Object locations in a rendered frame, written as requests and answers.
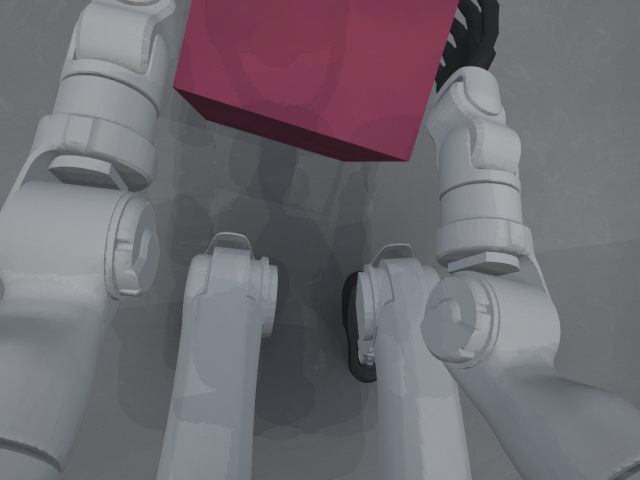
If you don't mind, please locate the robot right upper arm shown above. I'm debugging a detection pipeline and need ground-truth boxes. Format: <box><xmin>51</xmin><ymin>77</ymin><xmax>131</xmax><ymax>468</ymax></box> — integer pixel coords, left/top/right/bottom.
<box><xmin>420</xmin><ymin>270</ymin><xmax>640</xmax><ymax>480</ymax></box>

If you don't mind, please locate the right robot forearm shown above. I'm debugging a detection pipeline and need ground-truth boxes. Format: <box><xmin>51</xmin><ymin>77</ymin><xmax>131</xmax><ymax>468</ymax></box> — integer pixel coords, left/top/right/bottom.
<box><xmin>426</xmin><ymin>66</ymin><xmax>552</xmax><ymax>301</ymax></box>

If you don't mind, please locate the robot left thigh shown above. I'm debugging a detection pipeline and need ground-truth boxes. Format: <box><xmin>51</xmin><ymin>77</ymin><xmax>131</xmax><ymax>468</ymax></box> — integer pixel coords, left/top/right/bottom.
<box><xmin>156</xmin><ymin>246</ymin><xmax>278</xmax><ymax>480</ymax></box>

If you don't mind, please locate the right robot hand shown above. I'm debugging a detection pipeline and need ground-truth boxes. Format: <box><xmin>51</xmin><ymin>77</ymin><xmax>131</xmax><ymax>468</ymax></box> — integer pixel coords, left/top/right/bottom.
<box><xmin>435</xmin><ymin>0</ymin><xmax>500</xmax><ymax>93</ymax></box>

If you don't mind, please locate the robot left upper arm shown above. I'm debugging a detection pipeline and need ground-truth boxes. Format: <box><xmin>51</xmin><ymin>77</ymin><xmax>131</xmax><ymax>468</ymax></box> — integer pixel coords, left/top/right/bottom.
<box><xmin>0</xmin><ymin>180</ymin><xmax>160</xmax><ymax>480</ymax></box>

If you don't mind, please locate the left robot shin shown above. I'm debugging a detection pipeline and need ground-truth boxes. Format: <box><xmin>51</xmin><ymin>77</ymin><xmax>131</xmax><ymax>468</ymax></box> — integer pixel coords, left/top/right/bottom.
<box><xmin>182</xmin><ymin>232</ymin><xmax>255</xmax><ymax>323</ymax></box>

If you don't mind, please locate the carton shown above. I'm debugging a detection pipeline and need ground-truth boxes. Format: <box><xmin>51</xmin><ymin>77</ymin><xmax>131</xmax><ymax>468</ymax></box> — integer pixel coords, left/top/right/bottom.
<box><xmin>173</xmin><ymin>0</ymin><xmax>459</xmax><ymax>162</ymax></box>

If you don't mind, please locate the left robot forearm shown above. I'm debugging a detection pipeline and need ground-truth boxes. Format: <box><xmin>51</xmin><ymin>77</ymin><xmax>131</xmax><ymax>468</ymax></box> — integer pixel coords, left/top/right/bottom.
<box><xmin>0</xmin><ymin>0</ymin><xmax>177</xmax><ymax>281</ymax></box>

